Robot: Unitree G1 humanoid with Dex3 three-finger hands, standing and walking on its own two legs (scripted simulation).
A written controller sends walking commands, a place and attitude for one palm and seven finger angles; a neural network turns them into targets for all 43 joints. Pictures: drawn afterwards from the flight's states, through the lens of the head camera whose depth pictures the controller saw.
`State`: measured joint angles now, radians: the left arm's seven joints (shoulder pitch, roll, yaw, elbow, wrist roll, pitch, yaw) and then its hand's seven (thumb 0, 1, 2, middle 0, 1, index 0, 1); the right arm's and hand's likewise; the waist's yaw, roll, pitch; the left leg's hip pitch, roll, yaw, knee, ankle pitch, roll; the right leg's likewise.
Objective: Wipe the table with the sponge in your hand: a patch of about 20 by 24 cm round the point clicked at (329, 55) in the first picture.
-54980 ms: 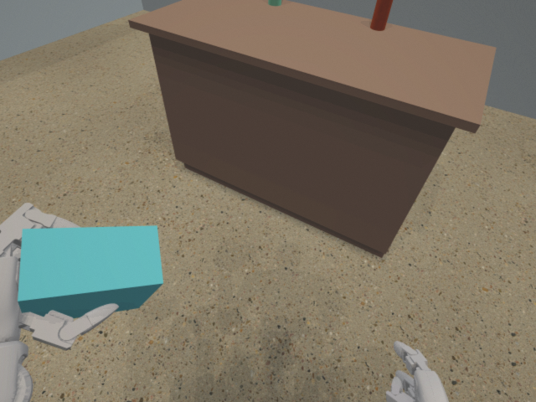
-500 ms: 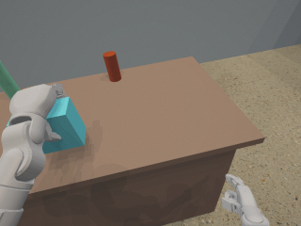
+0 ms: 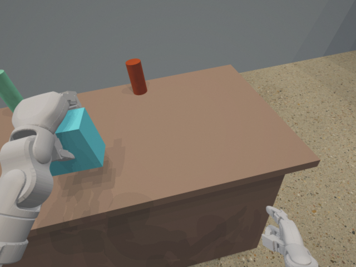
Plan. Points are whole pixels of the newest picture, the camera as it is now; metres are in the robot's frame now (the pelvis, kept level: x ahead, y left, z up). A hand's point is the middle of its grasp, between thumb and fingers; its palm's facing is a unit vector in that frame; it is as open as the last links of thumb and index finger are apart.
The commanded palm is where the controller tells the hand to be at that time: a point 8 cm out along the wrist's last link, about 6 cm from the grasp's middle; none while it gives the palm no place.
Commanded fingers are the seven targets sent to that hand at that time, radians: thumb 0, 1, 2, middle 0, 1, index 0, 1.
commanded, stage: bring the sponge back beside the body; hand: left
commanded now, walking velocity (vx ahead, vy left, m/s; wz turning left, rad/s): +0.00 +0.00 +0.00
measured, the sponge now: (68, 149) +0.28 +0.30 +0.16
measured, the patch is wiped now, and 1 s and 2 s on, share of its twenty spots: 0.95 0.95 0.95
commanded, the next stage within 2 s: step back with the hand held close in 1.50 s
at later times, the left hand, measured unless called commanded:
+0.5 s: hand (52, 153) +0.24 +0.29 +0.20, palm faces +0.22 -0.13 -0.97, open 10.7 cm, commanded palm +0.19 +0.28 +0.27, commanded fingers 0.00 0.10 1.30 -1.20 -1.60 -1.20 -1.60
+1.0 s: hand (56, 179) +0.20 +0.26 +0.17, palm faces +0.16 -0.12 -0.98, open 10.7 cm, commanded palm +0.15 +0.27 +0.26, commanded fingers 0.00 0.10 1.30 -1.20 -1.60 -1.20 -1.60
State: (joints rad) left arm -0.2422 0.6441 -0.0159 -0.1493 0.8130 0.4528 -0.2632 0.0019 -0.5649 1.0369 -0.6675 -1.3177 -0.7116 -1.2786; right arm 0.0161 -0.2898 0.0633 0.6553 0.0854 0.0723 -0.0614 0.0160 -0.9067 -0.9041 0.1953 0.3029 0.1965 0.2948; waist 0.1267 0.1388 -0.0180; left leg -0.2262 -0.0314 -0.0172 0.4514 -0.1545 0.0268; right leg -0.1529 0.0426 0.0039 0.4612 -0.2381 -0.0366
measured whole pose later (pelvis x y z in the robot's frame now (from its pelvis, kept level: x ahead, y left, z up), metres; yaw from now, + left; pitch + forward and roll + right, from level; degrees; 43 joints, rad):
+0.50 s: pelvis -0.01 +0.01 +0.00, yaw +0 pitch -5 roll -1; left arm -0.05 0.60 0.00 -0.34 0.78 0.50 -0.18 0.00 -0.57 1.04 -0.67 -1.32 -0.71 -1.28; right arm -0.01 -0.27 0.08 0.64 0.08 0.07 -0.06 0.02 -0.91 -0.90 0.20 0.30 0.19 0.29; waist 0.15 0.12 -0.01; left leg -0.21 -0.03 -0.01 0.44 -0.14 0.03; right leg -0.13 0.04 0.01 0.45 -0.22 -0.03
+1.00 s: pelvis -0.01 +0.00 +0.00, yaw -1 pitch -7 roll -1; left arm 0.17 0.61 0.01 -0.47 0.77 0.42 -0.16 0.00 -0.57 1.04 -0.67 -1.32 -0.71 -1.28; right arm 0.01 -0.27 0.07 0.64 0.06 0.04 -0.07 0.02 -0.91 -0.90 0.20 0.30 0.20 0.29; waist 0.16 0.13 0.00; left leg -0.20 -0.02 -0.01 0.48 -0.16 0.02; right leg -0.13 0.06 0.01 0.47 -0.23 -0.04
